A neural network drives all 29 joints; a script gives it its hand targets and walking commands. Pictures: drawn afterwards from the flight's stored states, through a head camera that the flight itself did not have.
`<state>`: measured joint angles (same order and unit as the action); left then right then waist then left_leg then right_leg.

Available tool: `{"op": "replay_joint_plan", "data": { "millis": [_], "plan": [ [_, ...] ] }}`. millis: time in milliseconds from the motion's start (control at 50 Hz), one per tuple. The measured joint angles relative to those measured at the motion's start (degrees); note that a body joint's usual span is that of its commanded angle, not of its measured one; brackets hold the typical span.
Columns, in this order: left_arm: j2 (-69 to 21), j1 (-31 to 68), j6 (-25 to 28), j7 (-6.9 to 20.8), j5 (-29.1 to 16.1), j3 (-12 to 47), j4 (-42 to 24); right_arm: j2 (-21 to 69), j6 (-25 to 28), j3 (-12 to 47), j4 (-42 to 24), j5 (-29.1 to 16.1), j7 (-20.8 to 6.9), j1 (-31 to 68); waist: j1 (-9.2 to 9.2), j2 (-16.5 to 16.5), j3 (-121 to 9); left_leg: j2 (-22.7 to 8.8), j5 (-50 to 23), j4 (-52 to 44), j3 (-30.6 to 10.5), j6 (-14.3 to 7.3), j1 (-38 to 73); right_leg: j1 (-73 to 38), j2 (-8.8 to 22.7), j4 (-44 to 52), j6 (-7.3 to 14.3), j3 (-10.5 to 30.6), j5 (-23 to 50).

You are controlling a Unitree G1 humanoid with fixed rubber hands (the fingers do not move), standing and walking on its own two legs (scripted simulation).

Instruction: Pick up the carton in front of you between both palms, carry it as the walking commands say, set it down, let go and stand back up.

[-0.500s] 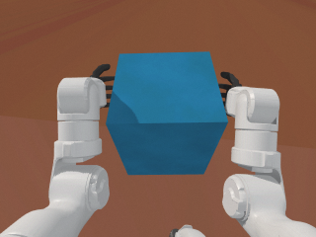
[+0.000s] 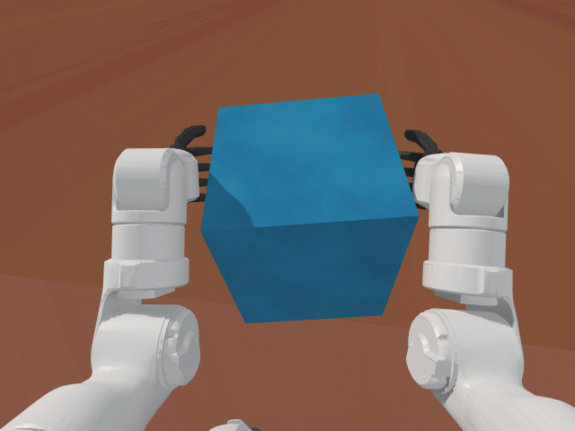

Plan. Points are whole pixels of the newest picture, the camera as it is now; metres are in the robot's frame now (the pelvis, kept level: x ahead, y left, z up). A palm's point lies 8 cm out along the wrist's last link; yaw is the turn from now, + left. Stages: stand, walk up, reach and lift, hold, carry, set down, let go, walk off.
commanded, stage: carry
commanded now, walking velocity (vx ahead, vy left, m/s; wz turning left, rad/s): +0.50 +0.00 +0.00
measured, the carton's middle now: (306, 218) +0.39 +0.00 +0.10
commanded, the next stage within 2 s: none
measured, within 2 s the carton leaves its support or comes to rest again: neither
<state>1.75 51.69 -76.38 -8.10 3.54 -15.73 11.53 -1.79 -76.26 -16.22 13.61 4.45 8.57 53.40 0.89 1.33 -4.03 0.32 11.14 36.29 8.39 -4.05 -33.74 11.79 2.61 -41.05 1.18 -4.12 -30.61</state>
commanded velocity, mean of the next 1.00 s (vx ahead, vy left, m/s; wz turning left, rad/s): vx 0.50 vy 0.00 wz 0.00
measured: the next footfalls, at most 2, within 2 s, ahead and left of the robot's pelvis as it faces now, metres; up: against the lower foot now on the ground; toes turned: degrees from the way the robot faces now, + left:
right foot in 0.44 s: +0.44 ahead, -0.11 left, +0.04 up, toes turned -5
left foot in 0.90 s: +0.70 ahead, +0.09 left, +0.05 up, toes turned +7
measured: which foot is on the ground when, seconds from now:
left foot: down 0.00-0.46, up 0.48-0.88, down 0.90-1.00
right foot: down 0.00-0.00, up 0.02-0.42, down 0.44-0.92, up 0.94-1.00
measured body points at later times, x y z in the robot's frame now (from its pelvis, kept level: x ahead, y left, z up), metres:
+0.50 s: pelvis +0.29 -0.03 +0.02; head +0.30 -0.03 +0.47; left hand +0.68 +0.14 +0.19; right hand +0.69 -0.17 +0.19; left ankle +0.14 +0.08 -0.64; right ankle +0.40 -0.10 -0.68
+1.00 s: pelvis +0.58 +0.01 +0.05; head +0.60 +0.02 +0.50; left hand +0.97 +0.16 +0.20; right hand +0.96 -0.14 +0.20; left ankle +0.66 +0.09 -0.66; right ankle +0.46 -0.10 -0.58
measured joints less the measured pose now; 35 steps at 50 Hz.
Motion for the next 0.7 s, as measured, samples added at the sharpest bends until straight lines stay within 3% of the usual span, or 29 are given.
{"op": "replay_joint_plan", "data": {
  "millis": [80, 140, 240, 320, 400, 440, 460, 520, 560, 620, 700],
  "plan": [
    [1.1, -1.5, 0.0, 0.7, -0.3, 0.0, 2.1, 1.0, 0.9, 2.0, 1.9, 0.3, 0.0, -2.3, -3.22, -0.4, 1.4, 0.3, 5.6, 1.4, -0.6, -0.5, 3.9, 13.8, -2.6, -30.1, 0.6, 4.0, 3.1],
    [0.5, -1.5, -0.9, 0.5, 0.2, 0.4, 0.5, 0.5, 0.4, 2.6, -1.1, -1.3, 0.1, -4.4, -3.99, -0.4, 3.1, 0.3, 6.1, -2.3, -1.2, -0.1, 8.1, 22.6, -2.0, -33.6, 1.0, 3.5, 6.3],
    [-0.1, -0.7, -1.5, 0.3, 0.5, 0.2, -4.8, 0.5, 0.2, 1.7, -6.4, -2.5, 0.7, -4.1, -4.15, -0.2, 4.3, 0.4, 8.4, -6.4, -1.9, 0.1, 13.9, 32.3, 0.2, -27.1, -0.2, 3.0, 9.1],
    [0.1, 0.2, -1.9, 0.3, 0.4, -0.3, -6.0, 0.8, 0.0, 1.0, -7.2, -2.0, 0.7, -2.8, -3.99, -0.2, 2.8, 0.3, 11.4, -8.8, -2.7, 1.2, 18.9, 33.7, 1.3, -15.6, -0.6, 1.8, 13.6],
    [0.7, 0.9, -1.9, 0.4, 0.2, -0.7, -2.4, 0.7, -0.4, 1.0, -3.7, -1.5, 0.7, -1.7, -3.37, -1.1, 0.0, -0.8, 16.1, -9.2, -3.6, 3.0, 24.2, 28.6, -0.2, -1.5, 0.8, -1.4, 16.3],
    [0.6, 1.7, -1.2, 0.6, 0.6, -0.6, 1.1, 0.0, -0.5, 1.1, -1.4, -1.3, 0.5, -1.4, -2.34, -1.9, -0.8, -2.1, 19.6, -3.6, -4.2, 3.7, 25.0, 23.1, -2.0, 5.5, 2.2, -3.8, 18.9],
    [0.2, 1.9, -0.4, 0.7, 1.0, -0.3, 2.7, -0.6, -0.2, 1.0, -0.3, -1.3, 0.3, -1.5, -1.62, -2.7, -0.8, -3.1, 19.1, 3.2, -4.8, 3.9, 23.1, 22.6, -2.5, 3.9, 3.0, -4.5, 18.8],
    [-1.1, 0.6, 0.8, 0.3, 1.8, 0.8, 4.8, -1.4, 0.2, 0.7, 1.5, -1.6, -0.2, -2.7, 0.9, -2.6, 0.6, -0.8, 16.6, 28.5, -8.6, 3.5, 12.5, 19.8, -2.8, 2.1, 4.1, -4.3, 14.4],
    [-1.0, -1.1, 0.4, 0.1, 1.0, 1.4, 3.2, -1.1, -0.2, 0.8, 1.0, -1.2, -0.1, -3.1, 1.8, -2.5, 1.9, -0.3, 14.4, 36.7, -8.5, 2.8, 5.6, 16.8, -2.9, 4.4, 3.8, -3.9, 13.7],
    [-0.7, -2.2, -0.2, -0.4, -0.5, 1.5, -0.6, -0.6, -0.8, 1.1, -1.9, -0.8, -0.1, -2.9, 2.39, -2.5, 3.9, -1.2, 12.0, 37.4, -8.0, 2.5, -2.8, 12.9, -3.0, 7.9, 3.8, -3.4, 13.1],
    [-1.1, -1.7, -0.3, -1.2, -1.2, 0.6, -5.1, -0.3, -1.2, 0.7, -6.6, -0.7, 0.2, -2.2, 2.55, -2.8, 4.8, -2.9, 10.0, 30.7, -7.4, 3.1, -10.0, 8.4, -3.1, 10.9, 3.6, -2.8, 11.1]
  ]
}}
